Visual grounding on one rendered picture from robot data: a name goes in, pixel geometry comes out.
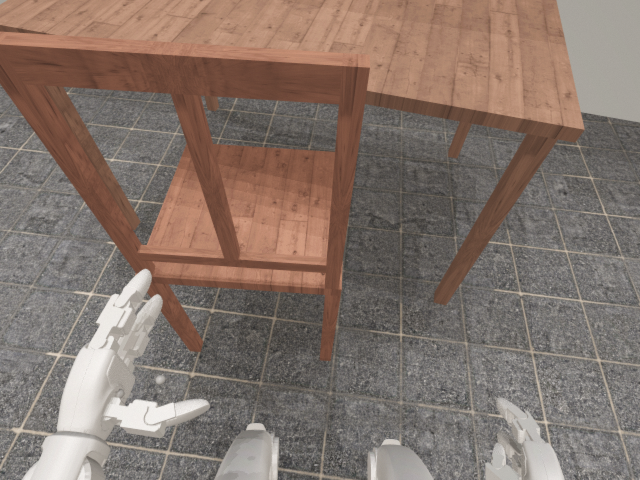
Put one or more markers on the left robot hand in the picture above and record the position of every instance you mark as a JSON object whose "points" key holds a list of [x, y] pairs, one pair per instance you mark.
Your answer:
{"points": [[104, 365]]}

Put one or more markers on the robot thigh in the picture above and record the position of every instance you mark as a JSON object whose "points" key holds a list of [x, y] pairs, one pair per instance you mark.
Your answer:
{"points": [[253, 455], [395, 462]]}

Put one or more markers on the table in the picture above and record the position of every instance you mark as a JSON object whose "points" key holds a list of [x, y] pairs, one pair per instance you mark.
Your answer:
{"points": [[496, 63]]}

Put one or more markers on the right robot hand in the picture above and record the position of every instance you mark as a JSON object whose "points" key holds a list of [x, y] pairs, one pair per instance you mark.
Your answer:
{"points": [[534, 460]]}

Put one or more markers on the chair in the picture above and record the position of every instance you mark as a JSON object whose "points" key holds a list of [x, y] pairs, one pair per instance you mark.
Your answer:
{"points": [[239, 217]]}

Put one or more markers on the robot right thigh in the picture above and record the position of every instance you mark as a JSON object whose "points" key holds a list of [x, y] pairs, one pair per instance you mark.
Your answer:
{"points": [[395, 462]]}

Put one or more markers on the robot left thigh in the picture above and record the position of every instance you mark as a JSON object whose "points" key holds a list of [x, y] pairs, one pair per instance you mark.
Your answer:
{"points": [[253, 455]]}

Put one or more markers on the left robot forearm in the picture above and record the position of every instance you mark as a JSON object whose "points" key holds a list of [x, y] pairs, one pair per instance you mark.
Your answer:
{"points": [[70, 456]]}

